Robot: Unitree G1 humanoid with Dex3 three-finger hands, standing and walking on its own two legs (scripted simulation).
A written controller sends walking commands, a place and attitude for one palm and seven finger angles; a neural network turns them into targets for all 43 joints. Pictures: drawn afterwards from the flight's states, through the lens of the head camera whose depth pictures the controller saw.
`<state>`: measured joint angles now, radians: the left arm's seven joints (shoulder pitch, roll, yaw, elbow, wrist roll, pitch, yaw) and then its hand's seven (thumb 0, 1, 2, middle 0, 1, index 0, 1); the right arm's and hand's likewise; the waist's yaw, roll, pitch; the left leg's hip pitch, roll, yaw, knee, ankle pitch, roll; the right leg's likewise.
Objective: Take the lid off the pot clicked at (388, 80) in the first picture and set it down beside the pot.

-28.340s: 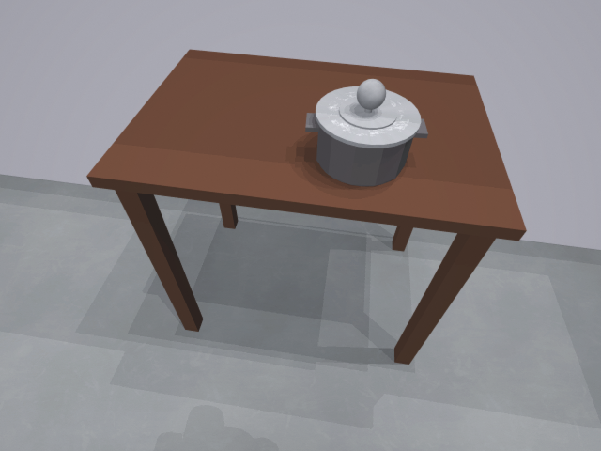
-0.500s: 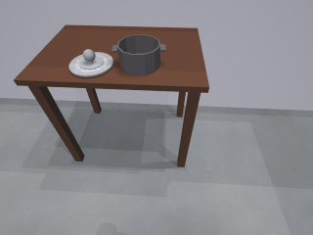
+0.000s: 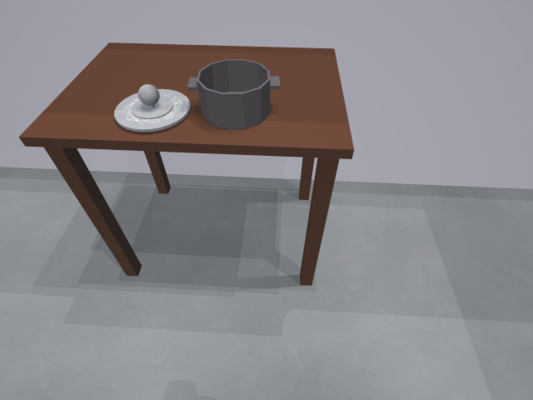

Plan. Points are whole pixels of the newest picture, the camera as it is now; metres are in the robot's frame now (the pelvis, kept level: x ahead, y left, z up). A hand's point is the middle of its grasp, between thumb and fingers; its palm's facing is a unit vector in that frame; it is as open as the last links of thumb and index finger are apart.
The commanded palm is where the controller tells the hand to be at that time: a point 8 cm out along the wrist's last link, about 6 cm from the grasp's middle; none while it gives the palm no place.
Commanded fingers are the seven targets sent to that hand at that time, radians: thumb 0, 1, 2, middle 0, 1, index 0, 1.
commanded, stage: let the arm hang, fingers relaxed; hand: left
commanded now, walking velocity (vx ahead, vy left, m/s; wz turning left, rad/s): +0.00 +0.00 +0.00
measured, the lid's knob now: (149, 94) +0.82 +0.35 +0.03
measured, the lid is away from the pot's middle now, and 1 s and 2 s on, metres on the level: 0.23 0.23 0.23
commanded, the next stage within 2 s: look to check the result in 0.58 s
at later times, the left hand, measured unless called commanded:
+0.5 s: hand out of the picture -0.01 +0.15 -0.18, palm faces +0.05 -0.98 -0.19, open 7.3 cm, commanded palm none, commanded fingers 0.00 0.90 0.90 -0.20 -0.30 -0.20 -0.30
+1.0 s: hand out of the picture -0.01 +0.15 -0.18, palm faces +0.05 -0.98 -0.19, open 7.3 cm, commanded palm none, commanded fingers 0.00 0.90 0.90 -0.20 -0.30 -0.20 -0.30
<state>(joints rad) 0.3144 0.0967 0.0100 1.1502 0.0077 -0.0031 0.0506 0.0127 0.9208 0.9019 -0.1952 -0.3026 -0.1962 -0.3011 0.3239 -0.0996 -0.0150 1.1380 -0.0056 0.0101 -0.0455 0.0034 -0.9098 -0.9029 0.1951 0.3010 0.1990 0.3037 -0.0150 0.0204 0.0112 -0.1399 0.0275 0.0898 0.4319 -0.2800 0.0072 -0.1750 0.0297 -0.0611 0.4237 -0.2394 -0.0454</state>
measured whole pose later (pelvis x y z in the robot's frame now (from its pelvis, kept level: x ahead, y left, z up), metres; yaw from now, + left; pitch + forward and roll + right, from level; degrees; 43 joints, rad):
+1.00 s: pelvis +0.01 -0.01 +0.00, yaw +0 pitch +0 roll +0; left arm 0.31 0.10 0.01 1.14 0.01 -0.01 0.05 0.01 0.92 0.90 -0.19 -0.30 -0.20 -0.30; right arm 0.33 -0.10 -0.02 1.14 0.00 0.01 -0.05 0.00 -0.91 -0.90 0.20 0.30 0.20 0.30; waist -0.02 0.02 0.02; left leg -0.13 0.04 0.08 0.42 -0.28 0.00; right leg -0.16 0.04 -0.07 0.40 -0.24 -0.05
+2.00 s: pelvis +0.00 -0.02 +0.00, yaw +0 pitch -1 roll +0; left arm 0.31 0.10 0.01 1.14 0.01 -0.01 0.06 0.01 0.92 0.90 -0.19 -0.30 -0.20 -0.30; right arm 0.34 -0.10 -0.02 1.15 0.00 0.01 -0.05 0.00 -0.91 -0.90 0.19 0.30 0.20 0.30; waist -0.02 0.02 0.02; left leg -0.13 0.05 0.08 0.41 -0.27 -0.02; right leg -0.16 0.05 -0.07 0.40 -0.23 -0.07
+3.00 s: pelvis +0.00 -0.01 +0.00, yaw +0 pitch -1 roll +0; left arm 0.31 0.10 0.01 1.14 0.01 -0.01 0.05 0.01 0.92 0.90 -0.19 -0.30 -0.20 -0.30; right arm 0.33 -0.09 -0.01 1.14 0.00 0.00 -0.06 0.00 -0.91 -0.90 0.20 0.30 0.20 0.30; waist -0.02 0.02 0.02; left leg -0.12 0.04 0.09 0.41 -0.27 -0.01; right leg -0.16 0.04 -0.06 0.40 -0.23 -0.06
